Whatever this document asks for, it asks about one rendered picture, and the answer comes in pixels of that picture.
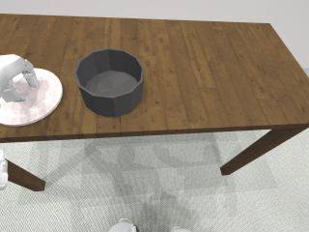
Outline knob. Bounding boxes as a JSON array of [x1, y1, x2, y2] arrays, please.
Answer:
[[13, 80, 32, 98]]

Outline table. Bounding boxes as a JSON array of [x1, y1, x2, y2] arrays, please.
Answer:
[[0, 14, 309, 191]]

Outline robot left shin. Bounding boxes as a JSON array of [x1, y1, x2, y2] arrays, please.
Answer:
[[119, 218, 131, 224]]

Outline lid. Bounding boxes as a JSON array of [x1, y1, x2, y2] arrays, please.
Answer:
[[0, 68, 63, 127]]

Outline pot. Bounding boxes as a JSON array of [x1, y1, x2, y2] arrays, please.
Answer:
[[73, 47, 145, 117]]

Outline robot left hand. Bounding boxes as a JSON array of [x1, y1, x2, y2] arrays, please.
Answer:
[[0, 54, 39, 102]]

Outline robot left thigh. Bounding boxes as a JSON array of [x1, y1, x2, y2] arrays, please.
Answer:
[[108, 222, 136, 232]]

